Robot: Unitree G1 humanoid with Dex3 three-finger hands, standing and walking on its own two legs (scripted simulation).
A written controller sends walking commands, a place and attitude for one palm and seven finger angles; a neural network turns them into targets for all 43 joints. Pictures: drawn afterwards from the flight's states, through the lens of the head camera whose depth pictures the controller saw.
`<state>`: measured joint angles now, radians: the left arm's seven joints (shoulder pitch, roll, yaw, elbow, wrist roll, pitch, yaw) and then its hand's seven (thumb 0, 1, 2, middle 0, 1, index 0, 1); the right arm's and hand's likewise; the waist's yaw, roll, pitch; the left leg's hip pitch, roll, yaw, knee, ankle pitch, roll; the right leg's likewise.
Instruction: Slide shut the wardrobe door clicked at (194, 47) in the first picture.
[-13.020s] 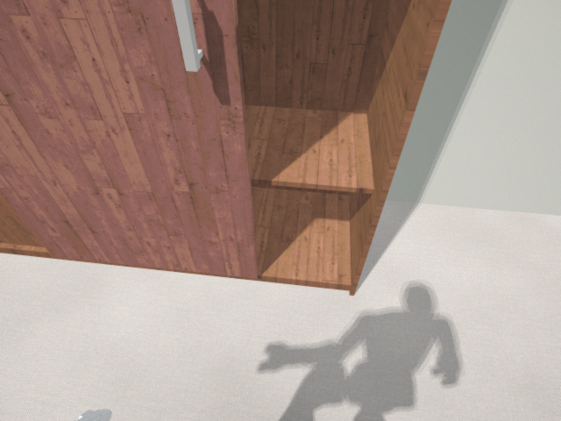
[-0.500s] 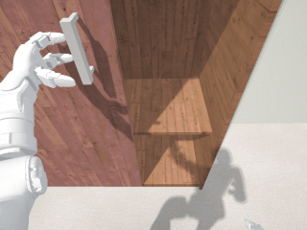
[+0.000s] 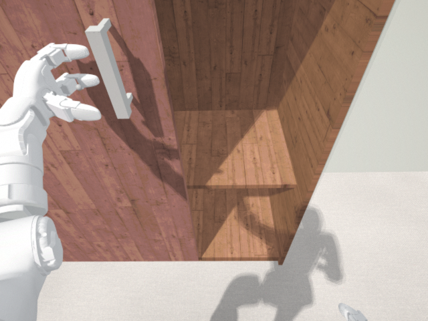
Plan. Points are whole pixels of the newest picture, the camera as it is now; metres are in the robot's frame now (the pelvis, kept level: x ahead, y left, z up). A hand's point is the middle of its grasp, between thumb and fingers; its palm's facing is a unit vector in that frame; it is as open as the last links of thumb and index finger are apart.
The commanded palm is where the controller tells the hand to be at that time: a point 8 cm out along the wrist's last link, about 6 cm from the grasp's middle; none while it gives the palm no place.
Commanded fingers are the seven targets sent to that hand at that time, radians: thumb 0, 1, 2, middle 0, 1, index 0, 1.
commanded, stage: move the hooked fingers beside the handle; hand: left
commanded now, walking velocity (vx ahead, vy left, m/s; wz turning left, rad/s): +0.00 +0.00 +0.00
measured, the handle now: (115, 71) +0.49 +0.18 +0.25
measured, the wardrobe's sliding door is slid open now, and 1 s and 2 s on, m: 0.37 0.37 0.37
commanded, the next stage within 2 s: feel for the door with the fingertips in 1.02 s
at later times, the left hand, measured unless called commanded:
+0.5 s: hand (72, 90) +0.44 +0.24 +0.25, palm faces +0.03 -1.00 -0.03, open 14.0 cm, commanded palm +0.41 +0.29 +0.25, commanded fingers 0.00 -0.50 0.30 -0.30 -1.20 -0.30 -1.20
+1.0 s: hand (68, 93) +0.42 +0.24 +0.25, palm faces +0.03 -1.00 -0.05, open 14.0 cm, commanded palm +0.41 +0.28 +0.25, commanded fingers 0.00 -0.50 0.30 -0.30 -1.20 -0.30 -1.20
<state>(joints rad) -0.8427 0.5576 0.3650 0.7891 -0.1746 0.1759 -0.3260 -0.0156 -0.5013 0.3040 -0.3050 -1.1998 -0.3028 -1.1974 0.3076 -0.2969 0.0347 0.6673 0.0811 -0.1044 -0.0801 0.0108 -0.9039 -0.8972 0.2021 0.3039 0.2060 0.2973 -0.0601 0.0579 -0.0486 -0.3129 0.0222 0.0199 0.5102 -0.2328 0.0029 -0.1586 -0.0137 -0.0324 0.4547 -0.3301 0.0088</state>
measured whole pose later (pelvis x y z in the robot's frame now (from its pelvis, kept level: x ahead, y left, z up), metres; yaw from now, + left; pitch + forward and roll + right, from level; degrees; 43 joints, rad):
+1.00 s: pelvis +0.00 +0.00 +0.00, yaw +0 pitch +2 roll -1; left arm -0.80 0.58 0.37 0.75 -0.18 0.18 -0.36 -0.02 -0.50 0.30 -0.30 -1.20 -0.30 -1.20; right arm 0.31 -0.30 0.03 0.66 0.09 -0.09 -0.08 0.01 -0.90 -0.90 0.20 0.30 0.21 0.30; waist -0.05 0.06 -0.05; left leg -0.32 0.02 0.01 0.53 -0.24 0.00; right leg -0.16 -0.01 -0.04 0.46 -0.34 0.01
